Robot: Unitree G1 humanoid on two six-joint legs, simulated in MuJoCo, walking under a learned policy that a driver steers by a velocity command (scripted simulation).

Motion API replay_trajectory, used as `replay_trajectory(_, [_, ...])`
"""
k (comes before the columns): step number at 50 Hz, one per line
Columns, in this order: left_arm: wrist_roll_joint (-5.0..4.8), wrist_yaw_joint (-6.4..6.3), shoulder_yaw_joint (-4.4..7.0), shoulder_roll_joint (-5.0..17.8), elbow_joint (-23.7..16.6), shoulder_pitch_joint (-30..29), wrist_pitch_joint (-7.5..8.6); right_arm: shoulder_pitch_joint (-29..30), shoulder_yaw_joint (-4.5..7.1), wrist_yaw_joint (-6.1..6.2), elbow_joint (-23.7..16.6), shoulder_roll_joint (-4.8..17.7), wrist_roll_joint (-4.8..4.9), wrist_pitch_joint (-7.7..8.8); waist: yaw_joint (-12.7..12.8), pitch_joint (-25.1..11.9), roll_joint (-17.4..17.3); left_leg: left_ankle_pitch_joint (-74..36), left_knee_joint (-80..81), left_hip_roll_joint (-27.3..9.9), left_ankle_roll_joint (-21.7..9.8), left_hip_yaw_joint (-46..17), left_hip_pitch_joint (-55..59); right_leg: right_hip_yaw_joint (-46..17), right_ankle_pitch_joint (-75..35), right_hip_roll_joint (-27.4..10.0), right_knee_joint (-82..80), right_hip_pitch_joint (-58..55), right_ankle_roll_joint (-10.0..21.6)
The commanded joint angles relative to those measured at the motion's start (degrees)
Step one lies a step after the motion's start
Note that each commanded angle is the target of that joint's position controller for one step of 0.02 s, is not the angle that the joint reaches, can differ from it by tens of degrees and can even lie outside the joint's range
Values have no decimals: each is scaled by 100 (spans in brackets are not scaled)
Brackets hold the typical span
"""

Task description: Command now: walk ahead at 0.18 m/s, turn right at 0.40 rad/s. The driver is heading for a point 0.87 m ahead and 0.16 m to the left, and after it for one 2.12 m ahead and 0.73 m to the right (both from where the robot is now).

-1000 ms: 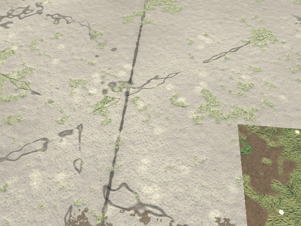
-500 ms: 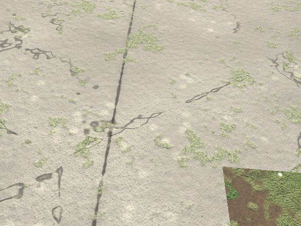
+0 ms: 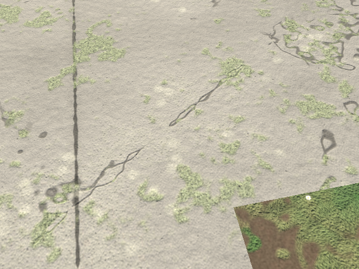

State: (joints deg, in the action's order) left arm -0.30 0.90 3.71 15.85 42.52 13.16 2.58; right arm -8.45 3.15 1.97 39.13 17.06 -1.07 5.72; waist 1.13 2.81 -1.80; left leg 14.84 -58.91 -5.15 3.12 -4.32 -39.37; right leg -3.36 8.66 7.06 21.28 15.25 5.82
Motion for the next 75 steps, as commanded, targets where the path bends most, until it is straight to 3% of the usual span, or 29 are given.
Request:
replay_trajectory(1, [-64,-128,185,776,-366,-258,0,-496,8,-9,-162,158,-30,-49,-213,-875,573,-1071,1094,278,69,319,896,-405,-4016,-1144,-201,55,761])
replay_trajectory(5, [-58,-209,137,759,-195,56,-117,159,-2,-166,-324,261,50,-6,131,-939,673,-1868,2215,404,-54,216,1140,-758,-3120,-1347,35,-398,563])
replay_trajectory(9, [-16,-204,52,631,-138,-57,-129,27,97,-218,-365,452,-53,84,-84,-844,668,-1655,3176,452,-462,183,1568,-1223,-2792,-1481,792,-836,405])
replay_trajectory(10, [10,-193,16,542,-145,-16,-105,-145,119,-197,-342,540,-110,130,-168,-939,511,-3034,3543,260,-638,55,2260,-1131,-2501,-1185,1146,-666,192])
replay_trajectory(11, [147,-172,-35,379,-165,400,-31,-245,152,-170,-395,841,-201,144,94,-1374,-126,-5268,3130,-437,-1051,-586,3374,-883,-1405,-738,1767,-143,-71])
replay_trajectory(12, [113,-177,-88,267,58,1028,7,-450,77,-151,-331,519,-222,57,126,-1990,-849,-6100,2896,-1180,-1949,-1393,4355,-595,414,-426,2651,495,-482])
replay_trajectory(13, [115,-150,-69,496,51,823,-47,-682,-14,-162,-231,124,-79,-42,-90,-2109,-1122,-5597,3216,-1511,-2280,-2063,4331,-403,2454,-455,3105,768,-715])
replay_trajectory(14, [65,-143,-14,634,-56,436,-164,-625,-73,-196,-191,33,28,-118,-142,-1763,-836,-4190,3471,-1444,-2187,-2303,4014,-390,3057,-571,3298,1016,-817])
replay_trajectory(17, [17,-218,78,653,-130,-35,-495,1,207,-210,-420,919,103,-348,-58,-782,-439,-1287,4078,-955,-1678,-2129,2723,-145,2485,-609,3260,1200,-906])
replay_trajectory(18, [0,-249,70,558,-87,22,-520,95,253,-182,-480,976,87,-419,-24,-689,-503,-833,4218,-747,-1570,-1962,2448,-56,2300,-542,3048,1041,-901])
replay_trajectory(22, [0,-290,52,322,21,139,-444,108,266,-80,-574,721,102,-551,-49,-945,-754,-339,4306,-371,-1448,-1593,2193,79,1562,-411,2377,480,-833])
replay_trajectory(27, [26,-225,130,385,79,423,-295,85,322,38,-604,690,223,-697,139,-947,-763,459,4033,-79,-1108,-1659,1737,269,574,-373,577,-482,-485])
replay_trajectory(28, [101,-249,221,705,83,668,-286,52,286,45,-639,548,219,-703,193,-880,-337,944,3453,207,-798,-1377,1057,-308,780,-1080,110,-1001,-213])
replay_trajectory(29, [239,-271,360,1280,62,648,-299,287,227,14,-897,288,241,-657,107,-518,1312,1472,2017,1090,-485,-230,-41,-1878,1088,-2345,-602,-857,498])
replay_trajectory(30, [403,-259,333,1231,-138,260,-239,225,313,-8,-920,562,149,-575,98,-437,1655,1843,653,930,-285,-308,-74,-2718,434,-3166,-868,-298,1083])
replay_trajectory(31, [369,-310,234,910,-326,-227,-172,-88,421,-35,-726,794,154,-583,-161,-449,1146,1534,-192,842,-238,-515,71,-2217,-107,-2920,-709,-239,989])
replay_trajectory(32, [245,-332,180,706,-410,-599,-134,-465,453,-29,-484,791,165,-648,-358,-439,857,1202,-564,854,-158,-458,111,-1543,-465,-2509,-533,-292,663])
replay_trajectory(34, [49,-353,137,605,-412,-529,-89,-610,406,-21,-377,610,129,-741,-229,-450,795,477,-1102,651,-13,-287,-255,-1004,275,-2235,-623,-699,413])
replay_trajectory(39, [65,-398,194,770,-198,483,-38,289,282,-151,-851,404,228,-636,419,-153,872,-46,-189,341,131,35,-936,-756,1280,-2335,-1104,-1686,457])
replay_trajectory(48, [-74,-154,395,1194,-25,484,103,596,150,-415,-1142,222,262,-498,420,119,960,266,1744,118,-347,683,546,351,813,-2506,-1133,-1176,378])
replay_trajectory(51, [-191,-80,410,1276,51,272,29,303,191,-445,-1098,270,230,-501,51,27,843,78,2635,424,-660,972,1540,657,-450,-2460,-399,-937,186])
replay_trajectory(53, [-126,-92,273,947,68,320,43,-1004,482,-349,-743,800,187,-536,-606,-920,307,-801,3181,671,-963,763,3895,1400,-1856,-1874,1806,-84,-311])
replay_trajectory(54, [217,-80,29,287,-317,190,95,-1465,583,-221,-768,1504,125,-539,-582,-1366,-1437,-2217,3398,-1012,-1550,-1657,5375,1552,1731,-1207,4045,1923,-834])
replay_trajectory(55, [89,-62,46,523,-257,417,196,-1283,497,-248,-921,1502,81,-455,-533,-1993,-1482,-2969,3915,-1976,-2443,-3207,5378,487,2750,-831,5092,2659,-965])
replay_trajectory(56, [-110,-42,153,951,-160,258,173,-1149,347,-309,-856,1007,71,-387,-611,-1649,-806,-3743,3795,-1802,-2339,-2214,5046,233,2458,-1123,5407,2723,-965])
replay_trajectory(58, [-72,-61,134,869,-14,161,103,-645,214,-339,-718,599,130,-323,-288,-1091,-322,-3778,3691,-1121,-1791,-945,4278,188,1852,-1445,4855,2592,-825])
replay_trajectory(63, [-50,-145,95,498,293,574,-157,20,135,-219,-503,363,-60,-138,182,-802,-294,-4398,4262,-820,-1579,252,3054,-11,552,-1197,3822,1414,-928])
replay_trajectory(68, [-23,-93,56,407,-143,-150,-210,-15,236,-38,-241,606,17,-288,-63,-539,-381,-3998,4365,-953,-1564,617,3332,125,69,-1188,2677,1538,-936])
replay_trajectory(75, [-48,82,131,403,-696,-624,-392,-60,341,-23,-82,779,168,-566,-234,-341,-321,-3585,3830,-1309,-1572,587,3835,482,977,-1091,2108,1684,-673])
